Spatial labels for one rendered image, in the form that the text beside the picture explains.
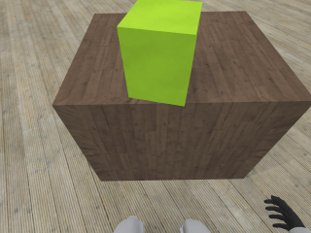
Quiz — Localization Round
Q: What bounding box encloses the carton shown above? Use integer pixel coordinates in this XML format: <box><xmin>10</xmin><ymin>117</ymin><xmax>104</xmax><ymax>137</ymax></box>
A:
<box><xmin>117</xmin><ymin>0</ymin><xmax>203</xmax><ymax>107</ymax></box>

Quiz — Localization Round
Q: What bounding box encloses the robot thigh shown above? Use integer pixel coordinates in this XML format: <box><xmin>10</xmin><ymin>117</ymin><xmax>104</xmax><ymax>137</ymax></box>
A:
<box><xmin>179</xmin><ymin>220</ymin><xmax>211</xmax><ymax>233</ymax></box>
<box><xmin>113</xmin><ymin>218</ymin><xmax>145</xmax><ymax>233</ymax></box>

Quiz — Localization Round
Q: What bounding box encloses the pedestal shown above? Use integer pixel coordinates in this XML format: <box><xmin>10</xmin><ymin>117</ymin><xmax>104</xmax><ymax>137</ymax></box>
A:
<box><xmin>52</xmin><ymin>11</ymin><xmax>311</xmax><ymax>182</ymax></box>

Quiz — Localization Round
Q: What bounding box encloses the right robot hand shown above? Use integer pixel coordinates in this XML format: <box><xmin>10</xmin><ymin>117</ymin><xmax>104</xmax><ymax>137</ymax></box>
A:
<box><xmin>263</xmin><ymin>195</ymin><xmax>306</xmax><ymax>231</ymax></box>

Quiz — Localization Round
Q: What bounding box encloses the robot right thigh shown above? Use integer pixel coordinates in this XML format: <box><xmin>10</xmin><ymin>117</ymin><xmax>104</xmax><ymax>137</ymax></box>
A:
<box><xmin>179</xmin><ymin>220</ymin><xmax>211</xmax><ymax>233</ymax></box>

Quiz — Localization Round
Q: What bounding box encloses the robot left thigh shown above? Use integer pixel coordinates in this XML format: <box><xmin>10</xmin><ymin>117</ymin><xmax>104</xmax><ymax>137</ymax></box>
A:
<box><xmin>113</xmin><ymin>218</ymin><xmax>145</xmax><ymax>233</ymax></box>

